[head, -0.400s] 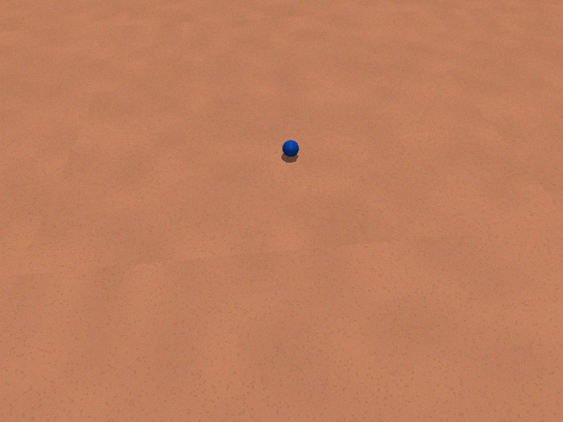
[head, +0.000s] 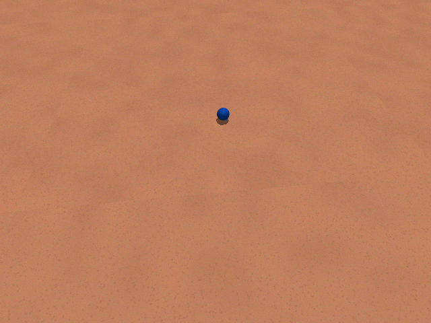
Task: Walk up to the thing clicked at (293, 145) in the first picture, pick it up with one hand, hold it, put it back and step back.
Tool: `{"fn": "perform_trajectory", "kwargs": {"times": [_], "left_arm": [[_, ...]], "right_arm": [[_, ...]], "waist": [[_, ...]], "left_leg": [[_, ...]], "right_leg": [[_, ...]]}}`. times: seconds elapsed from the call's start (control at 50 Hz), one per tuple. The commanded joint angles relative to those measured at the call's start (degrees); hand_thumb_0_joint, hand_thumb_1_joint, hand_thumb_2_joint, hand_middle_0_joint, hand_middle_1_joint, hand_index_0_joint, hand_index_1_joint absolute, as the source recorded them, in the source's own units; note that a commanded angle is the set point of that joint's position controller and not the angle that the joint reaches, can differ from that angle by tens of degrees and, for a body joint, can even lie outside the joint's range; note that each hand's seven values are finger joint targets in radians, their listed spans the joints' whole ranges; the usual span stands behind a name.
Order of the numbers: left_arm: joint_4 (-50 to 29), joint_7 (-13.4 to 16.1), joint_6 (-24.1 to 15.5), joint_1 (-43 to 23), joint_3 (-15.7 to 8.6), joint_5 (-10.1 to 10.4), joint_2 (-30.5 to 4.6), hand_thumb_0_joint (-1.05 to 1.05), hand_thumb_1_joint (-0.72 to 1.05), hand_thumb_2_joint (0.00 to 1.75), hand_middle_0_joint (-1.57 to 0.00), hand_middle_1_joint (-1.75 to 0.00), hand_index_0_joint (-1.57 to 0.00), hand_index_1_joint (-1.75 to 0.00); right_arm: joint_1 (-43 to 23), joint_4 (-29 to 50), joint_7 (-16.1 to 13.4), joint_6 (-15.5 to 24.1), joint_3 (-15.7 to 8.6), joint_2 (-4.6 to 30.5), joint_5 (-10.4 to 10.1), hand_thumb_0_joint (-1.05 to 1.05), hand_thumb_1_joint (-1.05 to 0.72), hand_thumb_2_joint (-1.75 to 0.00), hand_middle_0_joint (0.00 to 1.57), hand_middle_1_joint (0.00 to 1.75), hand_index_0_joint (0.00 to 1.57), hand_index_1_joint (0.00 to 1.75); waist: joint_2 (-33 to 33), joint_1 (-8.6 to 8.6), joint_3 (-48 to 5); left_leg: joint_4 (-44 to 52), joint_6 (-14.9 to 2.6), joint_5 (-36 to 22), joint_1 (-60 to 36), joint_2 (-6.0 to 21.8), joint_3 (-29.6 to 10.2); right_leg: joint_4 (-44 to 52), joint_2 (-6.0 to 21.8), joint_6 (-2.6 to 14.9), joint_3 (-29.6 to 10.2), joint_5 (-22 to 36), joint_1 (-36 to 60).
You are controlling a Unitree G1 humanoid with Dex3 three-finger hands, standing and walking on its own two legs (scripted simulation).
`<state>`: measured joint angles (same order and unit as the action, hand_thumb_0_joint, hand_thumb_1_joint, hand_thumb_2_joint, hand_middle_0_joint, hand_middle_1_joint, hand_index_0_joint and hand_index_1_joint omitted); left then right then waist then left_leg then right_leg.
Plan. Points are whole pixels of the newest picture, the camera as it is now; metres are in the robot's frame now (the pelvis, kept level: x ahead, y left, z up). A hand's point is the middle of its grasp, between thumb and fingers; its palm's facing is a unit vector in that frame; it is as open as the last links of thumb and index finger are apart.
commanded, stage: stand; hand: left
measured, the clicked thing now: (223, 114) +1.49 -0.05 -0.74
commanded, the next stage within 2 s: walk up in 0.72 s
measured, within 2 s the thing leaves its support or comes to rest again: neither
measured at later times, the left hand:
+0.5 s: hand out of the picture +0.08 +0.25 -0.16, palm faces -0.03 -0.94 -0.34, open 7.4 cm
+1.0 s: hand (102, 317) +0.15 +0.24 -0.14, palm faces -0.13 -0.90 -0.41, open 7.4 cm
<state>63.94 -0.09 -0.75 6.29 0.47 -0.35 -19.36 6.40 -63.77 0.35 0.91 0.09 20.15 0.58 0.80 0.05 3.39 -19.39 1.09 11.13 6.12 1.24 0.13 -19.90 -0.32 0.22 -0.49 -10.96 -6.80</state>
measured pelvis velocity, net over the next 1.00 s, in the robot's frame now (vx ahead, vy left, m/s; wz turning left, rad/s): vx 0.05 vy -0.05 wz -0.09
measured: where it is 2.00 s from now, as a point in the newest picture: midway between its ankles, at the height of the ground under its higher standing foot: (246, 258)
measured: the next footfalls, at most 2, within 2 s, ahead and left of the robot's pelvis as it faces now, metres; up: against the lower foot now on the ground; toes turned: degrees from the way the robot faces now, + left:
right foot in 1.04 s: +0.19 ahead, -0.21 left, +0.00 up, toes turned -9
left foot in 1.52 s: +0.45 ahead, +0.03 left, +0.00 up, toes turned -2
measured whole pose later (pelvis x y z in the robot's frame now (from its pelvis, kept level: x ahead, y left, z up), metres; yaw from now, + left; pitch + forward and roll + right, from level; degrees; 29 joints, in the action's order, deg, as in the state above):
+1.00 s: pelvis +0.05 -0.05 -0.01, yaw -5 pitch -3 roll +2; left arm 57.2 -5.8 -0.9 12.4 -4.7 -1.8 -25.8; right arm 15.6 -58.6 3.2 3.0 -5.7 25.2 3.2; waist 0.1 -1.7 2.4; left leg -21.3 1.2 18.8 0.0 4.5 4.7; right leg -38.7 4.9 0.3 -0.5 -18.7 -23.4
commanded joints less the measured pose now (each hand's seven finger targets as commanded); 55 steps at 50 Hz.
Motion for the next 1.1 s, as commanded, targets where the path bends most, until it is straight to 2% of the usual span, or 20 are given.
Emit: {"fn": "perform_trajectory", "kwargs": {"times": [0.0, 0.46, 0.58, 0.68, 0.7, 0.72, 0.74, 0.76, 0.78, 0.8, 0.82, 0.84, 0.9, 0.94, 0.98, 1.0, 1.02, 1.04, 1.06, 1.08], "left_arm": [[-3.30, 0.57, -1.14, -2.07, -2.62, -0.04, -12.43, 0.00, 0.90, 0.90, -0.20, -0.30, -0.20, -0.30], [-3.43, 0.61, -1.17, -1.88, -2.71, -0.16, -12.69, 0.00, 0.90, 0.90, -0.20, -0.30, -0.20, -0.30], [-3.45, 0.67, -1.28, -1.90, -2.65, -0.11, -12.81, 0.00, 0.90, 0.90, -0.20, -0.30, -0.20, -0.30], [-3.43, 0.67, -1.11, -1.55, -2.53, -0.17, -12.72, 0.00, 0.90, 0.90, -0.20, -0.30, -0.20, -0.30], [-7.60, -1.39, -1.49, 1.49, -6.59, -1.62, -18.22, 0.00, 0.90, 0.90, -0.20, -0.30, -0.20, -0.30], [-7.73, -2.15, -1.25, -1.09, -6.66, -2.04, -17.42, 0.00, 0.90, 0.90, -0.20, -0.30, -0.20, -0.30], [-9.17, -2.76, -0.87, -4.48, -6.42, -1.91, -15.46, 0.00, 0.90, 0.90, -0.20, -0.30, -0.20, -0.30], [-10.99, -3.24, -0.72, -7.06, -6.39, -2.31, -14.77, 0.00, 0.90, 0.90, -0.20, -0.30, -0.20, -0.30], [-12.01, -3.21, -1.10, -7.33, -6.54, -2.39, -15.12, 0.00, 0.90, 0.90, -0.20, -0.30, -0.20, -0.30], [-12.52, -3.43, -1.68, -6.46, -6.60, -2.15, -15.46, 0.00, 0.90, 0.90, -0.20, -0.30, -0.20, -0.30], [-12.43, -3.92, -2.19, -5.95, -6.70, -1.86, -15.95, 0.00, 0.90, 0.90, -0.20, -0.30, -0.20, -0.30], [-12.78, -4.42, -2.41, -4.55, -6.59, -1.79, -15.42, 0.00, 0.90, 0.90, -0.20, -0.30, -0.20, -0.30], [-12.61, -5.94, -1.74, 0.20, -7.09, -1.45, -15.18, 0.00, 0.90, 0.90, -0.20, -0.30, -0.20, -0.30], [-12.11, -6.06, -1.71, 3.38, -7.50, -1.17, -14.85, 0.00, 0.90, 0.90, -0.20, -0.30, -0.20, -0.30], [-9.62, -5.48, -1.97, 10.17, -8.20, -1.32, -15.21, 0.00, 0.90, 0.90, -0.20, -0.30, -0.20, -0.30], [-7.72, -4.91, -2.27, 14.57, -8.94, -1.48, -16.74, 0.00, 0.90, 0.90, -0.20, -0.30, -0.20, -0.30], [-6.18, -3.92, -2.73, 21.79, -10.38, -1.73, -19.95, 0.00, 0.90, 0.90, -0.20, -0.30, -0.20, -0.30], [-6.82, -2.82, -3.14, 25.64, -11.68, -2.10, -24.14, 0.00, 0.90, 0.90, -0.20, -0.30, -0.20, -0.30], [-10.57, -2.51, -3.66, 19.02, -11.30, -1.99, -26.43, 0.00, 0.90, 0.90, -0.20, -0.30, -0.20, -0.30], [-12.96, -2.76, -3.64, 12.20, -10.78, -1.25, -28.17, 0.00, 0.90, 0.90, -0.20, -0.30, -0.20, -0.30]], "right_arm": [[-1.94, 3.29, -0.94, 1.08, -2.09, 11.67, -0.09, 0.00, -0.90, -0.90, 0.20, 0.30, 0.20, 0.30], [-1.79, 3.44, -0.89, 0.96, -2.07, 11.86, 0.01, 0.00, -0.90, -0.90, 0.20, 0.30, 0.20, 0.30], [-1.74, 3.25, -0.90, 1.03, -2.13, 12.00, -0.19, 0.00, -0.90, -0.90, 0.20, 0.30, 0.20, 0.30], [-1.69, 3.18, -0.95, 0.87, -2.17, 12.13, -0.07, 0.00, -0.90, -0.90, 0.20, 0.30, 0.20, 0.30], [2.50, 6.56, 0.18, 2.28, -6.31, 18.24, 1.40, 0.00, -0.90, -0.90, 0.20, 0.30, 0.20, 0.30], [5.15, 5.22, 0.60, 2.70, -7.15, 19.06, 1.84, 0.00, -0.90, -0.90, 0.20, 0.30, 0.20, 0.30], [6.78, 5.00, 0.73, 2.74, -7.84, 20.01, 2.06, 0.00, -0.90, -0.90, 0.20, 0.30, 0.20, 0.30], [8.54, 5.52, 0.79, 2.99, -8.87, 21.52, 1.95, 0.00, -0.90, -0.90, 0.20, 0.30, 0.20, 0.30], [8.20, 6.47, 0.80, 3.61, -9.18, 22.08, 2.01, 0.00, -0.90, -0.90, 0.20, 0.30, 0.20, 0.30], [6.47, 7.48, 0.72, 4.07, -9.45, 21.97, 1.89, 0.00, -0.90, -0.90, 0.20, 0.30, 0.20, 0.30], [5.78, 8.30, 0.78, 4.28, -9.06, 20.10, 1.89, 0.00, -0.90, -0.90, 0.20, 0.30, 0.20, 0.30], [5.17, 9.12, 0.89, 4.37, -8.68, 18.87, 1.99, 0.00, -0.90, -0.90, 0.20, 0.30, 0.20, 0.30], [0.67, 11.88, 1.70, 4.40, -9.15, 20.11, 2.25, 0.00, -0.90, -0.90, 0.20, 0.30, 0.20, 0.30], [-3.05, 13.01, 2.08, 4.13, -9.03, 19.92, 2.33, 0.00, -0.90, -0.90, 0.20, 0.30, 0.20, 0.30], [-4.89, 13.82, 2.21, 3.57, -8.67, 18.57, 2.25, 0.00, -0.90, -0.90, 0.20, 0.30, 0.20, 0.30], [-3.73, 13.67, 2.09, 3.14, -8.13, 16.53, 2.42, 0.00, -0.90, -0.90, 0.20, 0.30, 0.20, 0.30], [-1.94, 13.66, 1.96, 2.86, -7.03, 13.98, 2.72, 0.00, -0.90, -0.90, 0.20, 0.30, 0.20, 0.30], [0.84, 14.66, 2.29, 2.63, -5.25, 9.44, 2.04, 0.00, -0.90, -0.90, 0.20, 0.30, 0.20, 0.30], [4.25, 14.97, 2.44, 2.02, -5.56, 11.49, 0.63, 0.00, -0.90, -0.90, 0.20, 0.30, 0.20, 0.30], [3.06, 14.25, 2.16, 1.74, -7.16, 17.04, 1.25, 0.00, -0.90, -0.90, 0.20, 0.30, 0.20, 0.30]], "waist": [[-1.07, 0.20, -4.97], [-0.47, 0.12, -4.84], [-0.79, 0.12, -5.12], [-0.92, 0.08, -4.37], [-1.87, -1.16, -10.48], [0.49, -2.97, -6.20], [5.39, -4.69, -1.19], [10.11, -6.47, 2.05], [6.51, -6.04, 4.84], [4.85, -4.74, 5.32], [2.12, -3.72, 4.32], [3.00, -3.48, 1.84], [9.51, -0.72, 1.67], [11.42, 1.52, 0.90], [7.10, 5.16, -0.66], [0.38, 6.66, -2.50], [-10.25, 10.19, -5.64], [-24.66, 11.36, -5.14], [-20.74, 7.17, -3.90], [-15.02, 4.64, 1.81]], "left_leg": [[2.78, -2.61, -8.88, -1.14, 6.14, -5.04], [3.33, -2.59, -7.55, -0.61, 6.23, -5.12], [3.16, -2.58, -9.94, -1.69, 6.34, -5.49], [3.13, -2.66, -7.89, -1.47, 6.38, -5.16], [-1.72, -6.49, 21.86, -5.44, 5.39, -5.53], [0.47, -7.98, 32.08, -6.38, 7.29, -8.78], [6.28, -9.75, 39.00, -9.40, 11.21, -14.41], [12.80, -13.80, 39.19, -9.52, 20.05, -22.95], [14.21, -15.88, 35.38, -7.42, 23.95, -26.25], [14.22, -16.59, 30.59, -8.10, 25.17, -26.62], [13.51, -15.70, 25.73, -8.89, 22.50, -23.47], [12.46, -14.66, 21.94, -12.14, 19.64, -18.00], [12.56, -12.01, 23.97, -0.50, 15.94, -9.19], [9.72, -9.88, 20.44, 5.51, 13.22, -3.19], [1.17, -8.60, 21.87, 12.69, 10.43, 1.89], [-8.53, -7.49, 23.16, 18.20, 8.16, 4.02], [-24.88, -6.56, 23.62, 26.05, 4.45, 6.48], [-41.84, -5.23, 27.33, 34.57, -1.82, 6.68], [-48.45, -2.89, 21.85, 34.45, -2.74, 0.13], [-48.84, -2.76, 19.55, 30.50, 1.74, -3.13]], "right_leg": [[3.22, 7.28, 1.38, -5.42, 10.07, 0.86], [3.81, 7.45, 1.29, -5.27, 8.63, 1.18], [3.48, 7.44, 1.27, -5.08, 9.91, 1.21], [4.00, 7.43, 1.28, -5.15, 8.83, 0.40], [-1.16, 4.03, 3.30, -6.58, -19.97, -3.24], [-5.62, 3.88, 3.66, -6.15, -27.46, -13.87], [-13.23, 1.19, 2.34, -2.04, -25.58, -25.65], [-25.34, 0.90, 1.41, 0.06, -18.25, -32.33], [-28.83, 3.33, 1.39, -3.97, -16.40, -35.66], [-28.21, 6.18, 1.64, -6.35, -15.41, -34.70], [-27.83, 6.73, 1.24, -6.74, -14.07, -33.44], [-25.28, 6.16, 0.82, -4.56, -14.45, -33.52], [-22.40, 6.04, -0.37, -0.61, -10.79, -21.21], [-17.27, 5.75, -0.14, 1.53, -5.70, -11.55], [-12.93, 3.90, -0.33, 4.94, 2.59, 0.58], [-13.28, 2.14, -0.36, 5.33, 1.25, 8.90], [-12.40, 1.62, 0.59, 2.03, -5.03, 18.52], [-0.63, 9.21, 2.66, -14.21, -25.77, 18.86], [14.73, 21.12, 7.41, -39.46, -44.67, 9.52], [17.14, 24.20, 11.51, -45.21, -49.65, -1.44]]}}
